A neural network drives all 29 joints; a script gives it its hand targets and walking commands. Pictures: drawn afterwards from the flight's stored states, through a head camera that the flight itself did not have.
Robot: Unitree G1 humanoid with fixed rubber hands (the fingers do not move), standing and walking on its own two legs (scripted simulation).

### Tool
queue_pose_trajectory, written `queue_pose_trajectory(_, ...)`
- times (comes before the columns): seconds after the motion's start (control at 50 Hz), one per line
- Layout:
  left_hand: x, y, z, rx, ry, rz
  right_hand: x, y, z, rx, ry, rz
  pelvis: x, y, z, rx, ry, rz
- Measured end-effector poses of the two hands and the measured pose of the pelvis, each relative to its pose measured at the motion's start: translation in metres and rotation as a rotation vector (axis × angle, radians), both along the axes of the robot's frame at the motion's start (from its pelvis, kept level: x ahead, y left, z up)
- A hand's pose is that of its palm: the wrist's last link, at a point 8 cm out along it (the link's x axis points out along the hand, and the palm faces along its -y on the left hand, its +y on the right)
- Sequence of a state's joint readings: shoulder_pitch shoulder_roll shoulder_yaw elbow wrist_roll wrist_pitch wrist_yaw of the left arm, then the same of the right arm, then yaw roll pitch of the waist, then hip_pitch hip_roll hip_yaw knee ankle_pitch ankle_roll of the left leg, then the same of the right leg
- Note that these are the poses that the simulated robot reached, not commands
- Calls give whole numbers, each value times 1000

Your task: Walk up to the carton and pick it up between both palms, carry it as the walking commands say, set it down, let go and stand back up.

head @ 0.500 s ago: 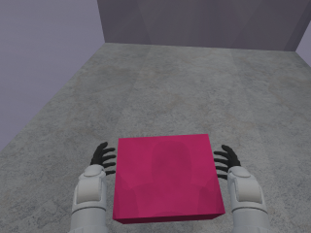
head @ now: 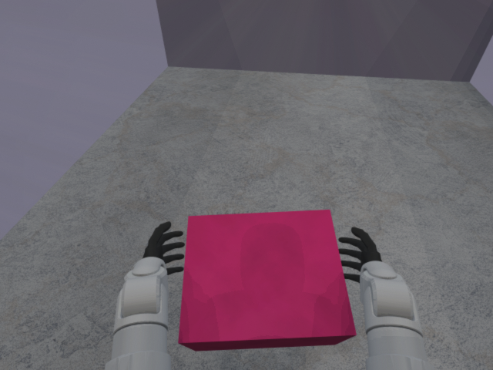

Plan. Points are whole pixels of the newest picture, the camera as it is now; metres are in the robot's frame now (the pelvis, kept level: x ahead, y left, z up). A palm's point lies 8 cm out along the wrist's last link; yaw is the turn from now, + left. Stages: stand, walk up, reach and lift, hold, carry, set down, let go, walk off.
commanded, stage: hold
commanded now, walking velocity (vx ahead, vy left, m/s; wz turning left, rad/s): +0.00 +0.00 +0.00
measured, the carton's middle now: (262, 280) +0.31 -0.01 -0.05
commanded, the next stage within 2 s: carry in 0.24 s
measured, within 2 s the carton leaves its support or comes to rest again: neither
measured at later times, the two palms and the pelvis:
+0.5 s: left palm (162, 268) +0.28 +0.16 +0.05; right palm (371, 264) +0.29 -0.19 +0.04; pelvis +0.00 -0.02 -0.02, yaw +4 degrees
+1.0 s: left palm (159, 310) +0.20 +0.15 +0.06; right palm (361, 242) +0.33 -0.18 +0.05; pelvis +0.00 -0.12 -0.02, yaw +24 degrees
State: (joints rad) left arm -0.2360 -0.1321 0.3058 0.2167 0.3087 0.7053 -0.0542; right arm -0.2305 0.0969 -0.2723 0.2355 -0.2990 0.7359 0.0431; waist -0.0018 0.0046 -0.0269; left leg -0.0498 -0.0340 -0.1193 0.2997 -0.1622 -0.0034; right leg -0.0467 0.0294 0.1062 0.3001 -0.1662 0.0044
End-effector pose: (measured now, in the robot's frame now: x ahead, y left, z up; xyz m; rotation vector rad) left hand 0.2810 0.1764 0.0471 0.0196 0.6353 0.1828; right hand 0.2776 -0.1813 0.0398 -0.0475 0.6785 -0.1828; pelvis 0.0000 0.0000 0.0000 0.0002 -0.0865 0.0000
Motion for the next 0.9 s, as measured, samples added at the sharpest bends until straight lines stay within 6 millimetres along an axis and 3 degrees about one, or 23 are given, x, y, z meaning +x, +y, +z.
queue_pose_trajectory(0.28,2,2,0,4,-16,12,2,3,1,-14,-17,2,0,2,-4,0,44,8)
queue_pose_trajectory(0.48,-3,-12,-2,-30,-16,132,9,-3,2,-6,-20,-31,-4,-21,-21,-32,133,58)
queue_pose_trajectory(0.56,-14,-11,-1,-52,13,190,16,-2,9,3,10,-1,-5,-26,-22,-22,147,130)
queue_pose_trajectory(0.64,-28,2,-2,-62,14,247,23,14,13,14,14,40,-5,-29,-30,-20,158,174)
queue_pose_trajectory(0.74,-52,15,-2,-75,78,357,22,31,10,26,83,93,-6,-44,-23,-39,176,208)
queue_pose_trajectory(0.82,-67,10,8,-33,93,482,26,34,12,36,102,147,-7,-63,-18,-61,185,259)
queue_pose_trajectory(0.9,-74,-6,15,-3,76,554,37,24,10,57,92,203,-4,-90,-23,-68,184,313)
